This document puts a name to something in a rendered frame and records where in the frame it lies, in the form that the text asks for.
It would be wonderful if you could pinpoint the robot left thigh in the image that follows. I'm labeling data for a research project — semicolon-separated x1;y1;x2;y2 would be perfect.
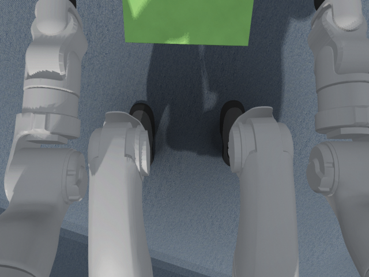
88;122;153;277

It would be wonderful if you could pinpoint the right robot shin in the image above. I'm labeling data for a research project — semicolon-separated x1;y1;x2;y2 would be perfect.
228;106;293;159

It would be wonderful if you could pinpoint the robot left forearm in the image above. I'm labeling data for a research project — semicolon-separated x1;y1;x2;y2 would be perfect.
4;0;88;200

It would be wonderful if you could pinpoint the carton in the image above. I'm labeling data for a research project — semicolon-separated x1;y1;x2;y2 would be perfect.
122;0;254;46

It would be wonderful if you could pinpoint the robot right upper arm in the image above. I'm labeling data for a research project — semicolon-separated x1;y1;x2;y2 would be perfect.
306;141;369;277

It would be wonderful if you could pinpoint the robot left upper arm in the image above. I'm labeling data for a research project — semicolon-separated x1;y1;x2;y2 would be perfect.
0;148;88;277

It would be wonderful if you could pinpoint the robot right forearm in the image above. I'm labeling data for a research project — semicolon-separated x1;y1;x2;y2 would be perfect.
307;0;369;141

